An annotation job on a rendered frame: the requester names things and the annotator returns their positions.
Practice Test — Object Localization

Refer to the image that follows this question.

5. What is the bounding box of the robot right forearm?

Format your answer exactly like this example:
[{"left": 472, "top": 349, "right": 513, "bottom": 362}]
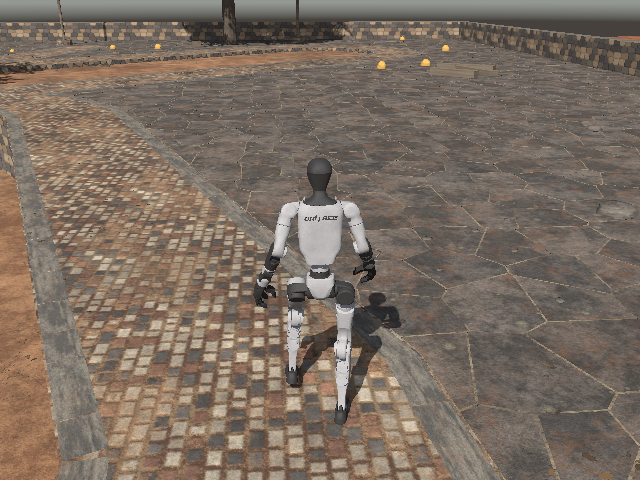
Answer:
[{"left": 359, "top": 238, "right": 375, "bottom": 269}]

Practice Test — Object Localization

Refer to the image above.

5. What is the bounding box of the right robot thigh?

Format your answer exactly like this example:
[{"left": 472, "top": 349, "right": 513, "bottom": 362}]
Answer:
[{"left": 334, "top": 280, "right": 355, "bottom": 360}]

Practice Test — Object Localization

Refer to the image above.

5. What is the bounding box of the robot right upper arm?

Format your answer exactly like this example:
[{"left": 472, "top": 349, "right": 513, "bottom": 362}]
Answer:
[{"left": 340, "top": 201, "right": 369, "bottom": 254}]

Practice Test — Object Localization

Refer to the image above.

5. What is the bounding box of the robot left upper arm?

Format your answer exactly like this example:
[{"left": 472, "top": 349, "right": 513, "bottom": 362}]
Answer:
[{"left": 271, "top": 201, "right": 299, "bottom": 258}]

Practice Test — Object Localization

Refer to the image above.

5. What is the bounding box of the left robot hand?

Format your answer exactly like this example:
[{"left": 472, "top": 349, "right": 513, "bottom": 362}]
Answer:
[{"left": 253, "top": 282, "right": 276, "bottom": 308}]

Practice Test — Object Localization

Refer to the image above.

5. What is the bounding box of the right robot hand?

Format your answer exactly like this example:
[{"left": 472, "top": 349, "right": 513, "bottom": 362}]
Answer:
[{"left": 353, "top": 265, "right": 376, "bottom": 283}]

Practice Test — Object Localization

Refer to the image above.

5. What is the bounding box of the robot left forearm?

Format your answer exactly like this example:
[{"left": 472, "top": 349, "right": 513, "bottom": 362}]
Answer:
[{"left": 257, "top": 242, "right": 280, "bottom": 287}]

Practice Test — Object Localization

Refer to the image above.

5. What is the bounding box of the robot head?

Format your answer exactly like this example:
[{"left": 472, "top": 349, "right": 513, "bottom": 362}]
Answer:
[{"left": 303, "top": 158, "right": 337, "bottom": 206}]

